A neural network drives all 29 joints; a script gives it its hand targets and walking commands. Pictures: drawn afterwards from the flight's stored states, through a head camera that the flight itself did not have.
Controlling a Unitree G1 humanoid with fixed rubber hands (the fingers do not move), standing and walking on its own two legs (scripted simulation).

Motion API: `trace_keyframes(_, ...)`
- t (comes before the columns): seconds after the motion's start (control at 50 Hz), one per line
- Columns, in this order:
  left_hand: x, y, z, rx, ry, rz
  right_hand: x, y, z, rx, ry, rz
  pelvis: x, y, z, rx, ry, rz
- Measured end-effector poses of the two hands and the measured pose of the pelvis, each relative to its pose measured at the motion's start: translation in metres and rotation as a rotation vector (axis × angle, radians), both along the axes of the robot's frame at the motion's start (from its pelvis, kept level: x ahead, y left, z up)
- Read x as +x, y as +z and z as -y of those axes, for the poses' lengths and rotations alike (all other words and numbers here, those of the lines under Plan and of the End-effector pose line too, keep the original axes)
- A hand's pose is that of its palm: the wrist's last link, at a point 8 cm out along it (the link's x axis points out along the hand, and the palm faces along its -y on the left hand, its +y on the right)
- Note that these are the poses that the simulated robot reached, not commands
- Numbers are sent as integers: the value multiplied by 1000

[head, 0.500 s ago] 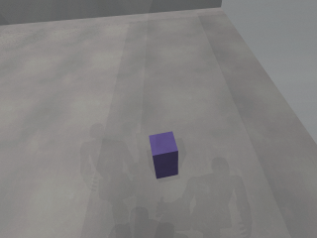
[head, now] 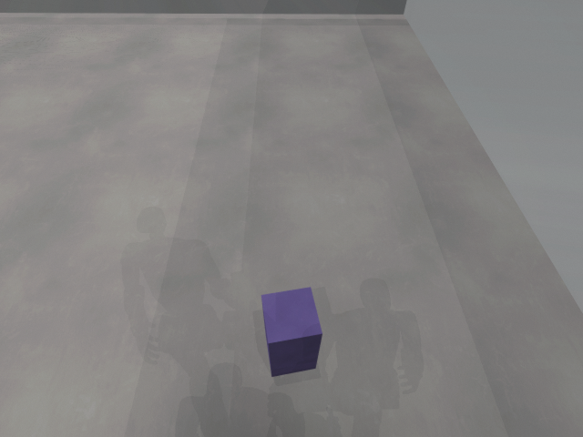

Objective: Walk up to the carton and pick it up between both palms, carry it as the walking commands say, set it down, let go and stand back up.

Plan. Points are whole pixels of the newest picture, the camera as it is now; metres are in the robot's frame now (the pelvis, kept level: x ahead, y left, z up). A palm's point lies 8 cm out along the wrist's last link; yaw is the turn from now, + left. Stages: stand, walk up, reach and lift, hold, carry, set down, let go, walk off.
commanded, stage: walk up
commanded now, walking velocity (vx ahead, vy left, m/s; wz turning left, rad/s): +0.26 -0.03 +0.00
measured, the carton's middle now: (290, 334) +0.52 +0.02 -0.62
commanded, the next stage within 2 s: none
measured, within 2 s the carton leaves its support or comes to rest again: neither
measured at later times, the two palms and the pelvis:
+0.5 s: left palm out of the picture +0.16 +0.21 -0.15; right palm out of the picture +0.11 -0.26 -0.15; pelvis +0.06 -0.03 -0.01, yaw +0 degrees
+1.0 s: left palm out of the picture +0.03 +0.17 -0.15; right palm out of the picture +0.06 -0.25 -0.13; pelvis +0.04 -0.04 +0.01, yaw +2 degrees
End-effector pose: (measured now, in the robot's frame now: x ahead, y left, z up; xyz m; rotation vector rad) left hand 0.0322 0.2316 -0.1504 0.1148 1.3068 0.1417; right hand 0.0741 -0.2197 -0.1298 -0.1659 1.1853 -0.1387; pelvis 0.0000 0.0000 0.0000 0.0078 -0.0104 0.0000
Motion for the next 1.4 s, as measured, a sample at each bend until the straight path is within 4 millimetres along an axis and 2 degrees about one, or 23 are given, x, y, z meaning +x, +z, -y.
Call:
trace_keyframes(0.06, 43, 5, 7, 25, -37, 67, -7, -12, 16, 19, -37, -62, 20, -4, 10, 16, 0, 15)
trace_keyframes(0.12, 70, 10, 17, 43, -36, 112, -8, -22, 28, 26, -46, -133, 42, -7, 18, 0, 17, 27)
trace_keyframes(0.22, 87, 15, 32, 35, -8, 82, 8, -21, 33, 19, -72, -177, 65, 0, 19, -19, 17, 33)
trace_keyframes(0.3, 97, 7, 30, 31, 10, 36, 25, -21, 27, 10, -79, -157, 76, -3, 16, -33, 7, 35)
trace_keyframes(0.4, 114, -3, 21, 47, 11, 30, 39, -21, 26, -2, -68, -120, 73, -10, 20, -1, -6, 17)
trace_keyframes(0.5, 125, 3, 23, 83, -25, 69, 41, -23, 42, -10, -51, -118, 63, -11, 35, 11, -6, -1)
trace_keyframes(0.58, 115, 12, 28, 113, -34, 105, 39, -29, 62, -14, -36, -131, 52, -13, 45, 1, 15, -2)
trace_keyframes(0.64, 96, 18, 30, 119, -9, 96, 39, -26, 73, -27, -23, -131, 44, -8, 45, -1, 25, -1)
trace_keyframes(0.7, 75, 20, 36, 99, 14, 61, 35, -20, 74, -23, 3, -128, 42, -3, 46, -9, 30, -4)
trace_keyframes(0.78, 50, 12, 42, 47, 45, 19, 26, -13, 66, -31, 12, -124, 40, -1, 43, -25, 41, 1)
trace_keyframes(0.86, 27, 9, 52, -3, 74, -21, 11, -5, 49, -13, 25, -134, 38, 6, 41, -10, 32, 21)
trace_keyframes(0.94, 8, 5, 57, -21, 79, -62, -5, -4, 34, 11, 17, -152, 36, 9, 40, -7, 29, 31)
trace_keyframes(1.02, -5, 4, 60, -32, 76, -93, -22, -5, 29, 16, -8, -182, 36, 9, 38, -8, 26, 36)
trace_keyframes(1.16, -8, 4, 61, -43, 75, -97, -48, -8, 24, 45, -62, -219, 40, 8, 38, -13, 40, 27)
trace_keyframes(1.28, 24, 6, 55, 13, 58, -17, -58, -15, 46, 37, -70, -288, 60, 0, 52, -9, 72, 10)
trace_keyframes(1.34, 37, 2, 57, 49, 80, 27, -47, -27, 61, 29, -32, -315, 73, -11, 61, -18, 93, 13)
trace_keyframes(1.4, 33, 3, 65, 46, 144, 28, -11, -27, 71, 9, 42, -303, 89, -10, 62, -38, 126, 17)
